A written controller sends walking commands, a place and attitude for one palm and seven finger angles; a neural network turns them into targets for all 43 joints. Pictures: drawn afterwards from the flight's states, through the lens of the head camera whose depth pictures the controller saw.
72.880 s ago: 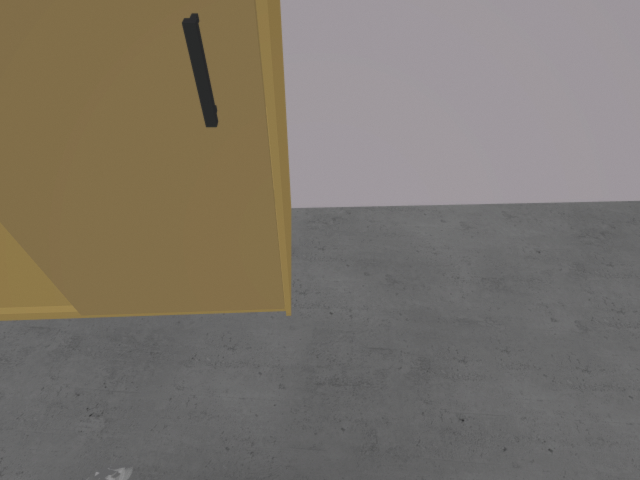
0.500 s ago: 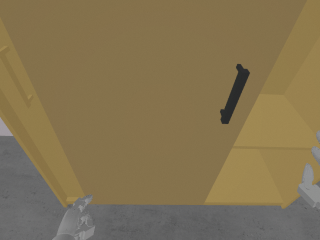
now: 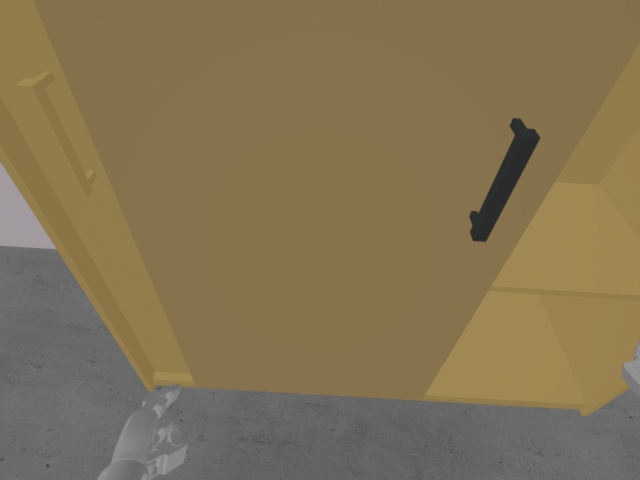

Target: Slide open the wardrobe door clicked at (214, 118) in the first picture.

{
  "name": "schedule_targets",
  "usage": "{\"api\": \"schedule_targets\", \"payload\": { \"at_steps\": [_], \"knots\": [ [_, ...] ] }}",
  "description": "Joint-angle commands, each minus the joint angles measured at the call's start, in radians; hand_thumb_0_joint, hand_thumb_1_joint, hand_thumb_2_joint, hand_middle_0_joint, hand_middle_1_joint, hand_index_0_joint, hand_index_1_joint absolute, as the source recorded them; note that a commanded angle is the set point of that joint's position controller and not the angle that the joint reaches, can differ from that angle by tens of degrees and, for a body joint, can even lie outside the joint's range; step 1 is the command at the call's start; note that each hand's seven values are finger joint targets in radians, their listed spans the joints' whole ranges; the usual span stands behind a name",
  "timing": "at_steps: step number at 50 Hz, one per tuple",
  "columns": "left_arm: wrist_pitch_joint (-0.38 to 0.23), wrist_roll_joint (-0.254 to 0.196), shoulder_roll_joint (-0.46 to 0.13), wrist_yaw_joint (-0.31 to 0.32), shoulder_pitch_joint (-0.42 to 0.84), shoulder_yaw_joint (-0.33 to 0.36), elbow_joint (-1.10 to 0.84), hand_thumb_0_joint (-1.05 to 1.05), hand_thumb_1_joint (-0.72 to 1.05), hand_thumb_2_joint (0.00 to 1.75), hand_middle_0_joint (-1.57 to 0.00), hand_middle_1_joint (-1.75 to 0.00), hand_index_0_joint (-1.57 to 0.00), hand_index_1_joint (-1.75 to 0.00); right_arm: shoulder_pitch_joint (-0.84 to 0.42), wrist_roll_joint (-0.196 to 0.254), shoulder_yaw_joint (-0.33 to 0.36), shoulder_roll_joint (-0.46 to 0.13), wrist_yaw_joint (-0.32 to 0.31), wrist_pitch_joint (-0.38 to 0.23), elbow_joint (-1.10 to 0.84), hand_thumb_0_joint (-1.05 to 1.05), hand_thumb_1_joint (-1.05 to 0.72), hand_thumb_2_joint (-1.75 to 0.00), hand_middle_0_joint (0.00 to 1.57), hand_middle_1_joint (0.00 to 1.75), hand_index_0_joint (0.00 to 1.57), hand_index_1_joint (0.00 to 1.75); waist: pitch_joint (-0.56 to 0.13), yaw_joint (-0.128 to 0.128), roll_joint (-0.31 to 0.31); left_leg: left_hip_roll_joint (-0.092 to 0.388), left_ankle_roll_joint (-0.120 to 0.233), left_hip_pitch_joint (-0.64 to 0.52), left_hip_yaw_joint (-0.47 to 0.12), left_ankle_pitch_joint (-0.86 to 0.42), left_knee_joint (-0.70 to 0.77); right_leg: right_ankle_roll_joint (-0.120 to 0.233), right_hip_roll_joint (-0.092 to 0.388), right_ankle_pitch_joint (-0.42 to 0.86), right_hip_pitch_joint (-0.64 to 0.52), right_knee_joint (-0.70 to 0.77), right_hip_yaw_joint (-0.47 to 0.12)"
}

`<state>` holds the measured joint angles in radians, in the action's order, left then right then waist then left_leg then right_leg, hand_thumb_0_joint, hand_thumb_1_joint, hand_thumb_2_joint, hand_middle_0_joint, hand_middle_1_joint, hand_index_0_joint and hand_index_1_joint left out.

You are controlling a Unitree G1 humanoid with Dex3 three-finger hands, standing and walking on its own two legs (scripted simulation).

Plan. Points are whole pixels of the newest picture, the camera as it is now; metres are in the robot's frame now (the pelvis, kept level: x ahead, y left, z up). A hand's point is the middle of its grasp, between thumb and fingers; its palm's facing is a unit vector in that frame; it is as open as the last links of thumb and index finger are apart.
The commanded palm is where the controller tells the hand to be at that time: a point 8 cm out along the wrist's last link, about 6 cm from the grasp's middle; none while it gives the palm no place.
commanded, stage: step back with the hand held close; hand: right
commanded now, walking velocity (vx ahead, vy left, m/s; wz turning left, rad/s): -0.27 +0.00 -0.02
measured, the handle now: (496, 183) +0.49 -0.25 +0.14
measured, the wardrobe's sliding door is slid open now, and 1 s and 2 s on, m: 0.53 0.53 0.53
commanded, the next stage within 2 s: stop stepping back and stand still in 1.02 s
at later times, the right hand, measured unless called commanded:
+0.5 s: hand out of the picture +0.13 -0.33 +0.16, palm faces +0.45 +0.75 -0.48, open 7.4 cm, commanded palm +0.06 -0.37 +0.17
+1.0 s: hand out of the picture +0.02 -0.39 +0.16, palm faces +0.55 +0.75 -0.36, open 7.4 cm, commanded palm -0.03 -0.41 +0.17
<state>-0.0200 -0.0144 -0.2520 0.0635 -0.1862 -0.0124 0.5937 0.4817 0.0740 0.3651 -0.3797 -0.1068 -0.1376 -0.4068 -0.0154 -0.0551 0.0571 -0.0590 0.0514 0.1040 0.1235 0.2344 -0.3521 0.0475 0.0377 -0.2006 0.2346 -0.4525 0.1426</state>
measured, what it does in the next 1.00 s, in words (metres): walks backwards: left foot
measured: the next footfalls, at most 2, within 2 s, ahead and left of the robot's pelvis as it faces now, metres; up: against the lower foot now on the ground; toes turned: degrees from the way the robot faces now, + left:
left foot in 0.94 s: -0.10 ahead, +0.05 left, +0.00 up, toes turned -8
right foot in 1.06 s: -0.01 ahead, -0.17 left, +0.00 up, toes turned -7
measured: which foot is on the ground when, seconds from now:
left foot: down 0.00-0.76, up 0.78-0.92, down 0.94-1.00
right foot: down 0.00-0.96, up 0.98-1.00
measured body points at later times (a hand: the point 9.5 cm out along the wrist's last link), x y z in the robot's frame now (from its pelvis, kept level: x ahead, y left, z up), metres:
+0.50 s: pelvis -0.06 -0.06 -0.01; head -0.05 -0.08 +0.44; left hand +0.12 +0.18 -0.09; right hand +0.10 -0.37 +0.18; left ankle -0.03 +0.06 -0.74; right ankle +0.03 -0.09 -0.74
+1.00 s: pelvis -0.14 -0.10 -0.02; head -0.14 -0.14 +0.43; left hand +0.10 +0.10 -0.06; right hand -0.01 -0.43 +0.18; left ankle -0.14 +0.05 -0.74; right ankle -0.01 -0.11 -0.72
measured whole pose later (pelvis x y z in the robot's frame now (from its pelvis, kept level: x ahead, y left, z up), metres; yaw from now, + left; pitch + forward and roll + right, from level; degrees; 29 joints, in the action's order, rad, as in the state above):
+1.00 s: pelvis -0.14 -0.10 -0.02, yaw -4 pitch -1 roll +4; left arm -0.09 -0.01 -0.22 0.02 -0.14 0.02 0.57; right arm 0.45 0.04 0.41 -0.41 -0.12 -0.27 -0.53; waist 0.01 -0.10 -0.01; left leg -0.06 0.00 0.24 -0.05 0.29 -0.55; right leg -0.03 -0.02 -0.29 0.54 -0.69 0.17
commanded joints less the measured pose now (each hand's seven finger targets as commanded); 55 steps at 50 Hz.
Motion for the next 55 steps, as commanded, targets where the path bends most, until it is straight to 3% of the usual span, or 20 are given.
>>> {"api": "schedule_targets", "payload": {
  "at_steps": [1,7,11,19,26,34,40,41,43,44,45,46,47,48,49,50,52,53,54,55],
  "knots": [
    [-0.023,-0.009,-0.104,0.015,0.112,0.051,-0.185,0.0,0.9,0.9,-0.2,-0.3,-0.2,-0.3,-0.031,-0.001,0.117,-0.2,-0.024,-0.058,-0.231,0.0,-0.9,-0.9,0.2,0.3,0.2,0.3,-0.123,0.022,-0.042,0.185,-0.141,0.109,-0.189,-0.466,0.017,0.026,0.031,0.2,-0.127,-0.013,-0.099],
    [0.003,-0.011,-0.104,0.028,0.099,0.055,-0.225,0.0,0.9,0.9,-0.2,-0.3,-0.2,-0.3,0.048,0.006,0.184,-0.249,-0.043,-0.062,-0.294,0.0,-0.9,-0.9,0.2,0.3,0.2,0.3,-0.166,0.022,-0.049,0.155,-0.108,0.063,-0.187,-0.466,-0.073,0.025,0.067,0.312,-0.076,-0.001,-0.143],
    [-0.006,-0.009,-0.118,0.027,0.089,0.059,-0.236,0.0,0.9,0.9,-0.2,-0.3,-0.2,-0.3,0.072,0.007,0.197,-0.252,-0.047,-0.072,-0.314,0.0,-0.9,-0.9,0.2,0.3,0.2,0.3,-0.143,0.019,0.004,0.127,-0.092,0.064,-0.186,-0.279,-0.094,0.032,0.098,0.189,0.01,0.048,-0.197],
    [-0.068,0.001,-0.131,0.032,0.067,0.065,-0.225,0.0,0.9,0.9,-0.2,-0.3,-0.2,-0.3,0.024,-0.03,0.196,-0.222,-0.046,-0.108,-0.304,0.0,-0.9,-0.9,0.2,0.3,0.2,0.3,-0.054,0.025,0.088,0.041,-0.04,-0.055,-0.13,0.057,-0.254,0.049,0.195,-0.46,0.343,0.295,-0.362],
    [-0.103,0.012,-0.132,0.025,0.055,0.073,-0.199,0.0,0.9,0.9,-0.2,-0.3,-0.2,-0.3,-0.023,-0.042,0.193,-0.217,-0.039,-0.137,-0.328,0.0,-0.9,-0.9,0.2,0.3,0.2,0.3,-0.06,0.029,0.054,0.018,-0.021,-0.047,-0.186,0.071,-0.25,0.024,0.184,-0.488,0.354,0.28,-0.367],
    [-0.124,0.015,-0.115,0.018,0.061,0.078,-0.181,0.0,0.9,0.9,-0.2,-0.3,-0.2,-0.3,-0.094,-0.045,0.165,-0.205,-0.04,-0.156,-0.323,0.0,-0.9,-0.9,0.2,0.3,0.2,0.3,-0.066,0.035,-0.012,0.047,0.014,0.146,-0.307,0.093,-0.15,-0.018,0.136,-0.4,0.178,0.189,-0.311],
    [-0.125,0.019,-0.118,0.006,0.071,0.095,-0.185,0.0,0.9,0.9,-0.2,-0.3,-0.2,-0.3,-0.078,-0.043,0.211,-0.22,-0.029,-0.169,-0.314,0.0,-0.9,-0.9,0.2,0.3,0.2,0.3,-0.136,0.019,0.078,-0.035,-0.026,-0.002,-0.179,0.132,-0.45,-0.009,0.265,-0.451,0.288,0.343,-0.317],
    [-0.125,0.02,-0.116,0.003,0.071,0.096,-0.187,0.0,0.9,0.9,-0.2,-0.3,-0.2,-0.3,-0.054,-0.038,0.223,-0.232,-0.028,-0.166,-0.288,0.0,-0.9,-0.9,0.2,0.3,0.2,0.3,-0.137,0.016,0.056,-0.038,-0.027,0.017,-0.172,0.159,-0.462,-0.019,0.277,-0.425,0.271,0.346,-0.3],
    [-0.12,0.023,-0.112,-0.008,0.082,0.094,-0.186,0.0,0.9,0.9,-0.2,-0.3,-0.2,-0.3,-0.05,-0.018,0.181,-0.201,-0.021,-0.158,-0.282,0.0,-0.9,-0.9,0.2,0.3,0.2,0.3,-0.116,0.016,0.042,-0.041,-0.012,0.039,-0.127,0.246,-0.415,-0.19,0.265,-0.37,0.239,0.376,-0.253],
    [-0.118,0.022,-0.111,-0.014,0.091,0.099,-0.185,0.0,0.9,0.9,-0.2,-0.3,-0.2,-0.3,-0.069,-0.006,0.167,-0.193,-0.02,-0.157,-0.293,0.0,-0.9,-0.9,0.2,0.3,0.2,0.3,-0.112,0.009,0.083,-0.038,0.002,0.023,-0.098,0.277,-0.327,-0.223,0.221,-0.319,0.23,0.362,-0.196],
    [-0.118,0.013,-0.104,-0.021,0.092,0.1,-0.179,0.0,0.9,0.9,-0.2,-0.3,-0.2,-0.3,-0.086,-0.003,0.146,-0.185,-0.021,-0.161,-0.304,0.0,-0.9,-0.9,0.2,0.3,0.2,0.3,-0.102,0.009,0.091,-0.009,0.025,0.049,-0.111,0.271,-0.194,-0.217,0.173,-0.265,0.18,0.273,-0.141],
    [-0.116,0.001,-0.091,-0.028,0.087,0.094,-0.17,0.0,0.9,0.9,-0.2,-0.3,-0.2,-0.3,-0.102,-0.01,0.147,-0.203,-0.028,-0.169,-0.324,0.0,-0.9,-0.9,0.2,0.3,0.2,0.3,-0.087,0.012,-0.022,0.075,0.071,0.17,-0.247,0.218,-0.026,-0.201,0.114,-0.203,0.084,0.074,-0.116],
    [-0.115,-0.01,-0.071,-0.037,0.075,0.083,-0.147,0.0,0.9,0.9,-0.2,-0.3,-0.2,-0.3,-0.116,-0.019,0.118,-0.194,-0.032,-0.186,-0.306,0.0,-0.9,-0.9,0.2,0.3,0.2,0.3,-0.083,0.016,-0.279,0.278,0.143,0.418,-0.523,0.172,0.111,-0.142,0.053,-0.133,-0.086,-0.306,-0.114],
    [-0.119,-0.002,-0.067,-0.042,0.067,0.083,-0.141,0.0,0.9,0.9,-0.2,-0.3,-0.2,-0.3,-0.203,-0.036,0.113,-0.219,-0.037,-0.202,-0.314,0.0,-0.9,-0.9,0.2,0.3,0.2,0.3,-0.041,0.033,-0.374,0.436,0.186,0.535,-0.663,-0.07,0.17,-0.103,0.005,-0.221,-0.083,-0.534,-0.186],
    [-0.112,0.003,-0.071,-0.046,0.059,0.087,-0.144,0.0,0.9,0.9,-0.2,-0.3,-0.2,-0.3,-0.251,-0.044,0.113,-0.234,-0.029,-0.188,-0.299,0.0,-0.9,-0.9,0.2,0.3,0.2,0.3,-0.039,0.045,-0.392,0.413,0.152,0.475,-0.573,-0.161,0.103,-0.076,0.025,-0.26,-0.001,-0.576,-0.254],
    [-0.106,-0.003,-0.063,-0.041,0.067,0.083,-0.149,0.0,0.9,0.9,-0.2,-0.3,-0.2,-0.3,-0.264,-0.045,0.097,-0.21,-0.022,-0.18,-0.309,0.0,-0.9,-0.9,0.2,0.3,0.2,0.3,-0.021,0.061,-0.333,0.345,0.103,0.393,-0.473,-0.254,0.016,-0.069,0.037,-0.244,0.023,-0.432,-0.256],
    [-0.1,-0.008,-0.093,-0.007,0.092,0.074,-0.13,0.0,0.9,0.9,-0.2,-0.3,-0.2,-0.3,-0.312,-0.046,0.11,-0.237,-0.018,-0.165,-0.356,0.0,-0.9,-0.9,0.2,0.3,0.2,0.3,-0.008,0.08,0.081,0.163,-0.003,0.368,-0.31,-0.257,-0.219,-0.076,0.009,0.015,-0.035,0.017,-0.187],
    [-0.116,-0.002,-0.129,0.0,0.128,0.078,-0.152,0.0,0.9,0.9,-0.2,-0.3,-0.2,-0.3,-0.286,-0.051,0.143,-0.254,-0.023,-0.167,-0.404,0.0,-0.9,-0.9,0.2,0.3,0.2,0.3,-0.058,0.04,0.41,0.02,-0.056,0.34,-0.2,0.031,-0.441,-0.011,0.201,0.166,0.034,0.163,-0.366],
    [-0.147,0.012,-0.091,-0.002,0.118,0.082,-0.149,0.0,0.9,0.9,-0.2,-0.3,-0.2,-0.3,-0.278,-0.044,0.16,-0.259,-0.026,-0.18,-0.42,0.0,-0.9,-0.9,0.2,0.3,0.2,0.3,-0.114,0.024,0.456,-0.032,-0.058,0.268,-0.187,0.32,-0.645,0.043,0.286,0.079,0.096,0.248,-0.422],
    [-0.174,0.005,-0.096,-0.017,0.087,0.096,-0.143,0.0,0.9,0.9,-0.2,-0.3,-0.2,-0.3,-0.167,-0.038,0.182,-0.248,-0.011,-0.195,-0.344,0.0,-0.9,-0.9,0.2,0.3,0.2,0.3,-0.18,0.033,0.303,-0.068,-0.057,0.128,-0.205,0.305,-0.86,0.039,0.343,-0.394,0.205,0.355,-0.432]
  ]
}}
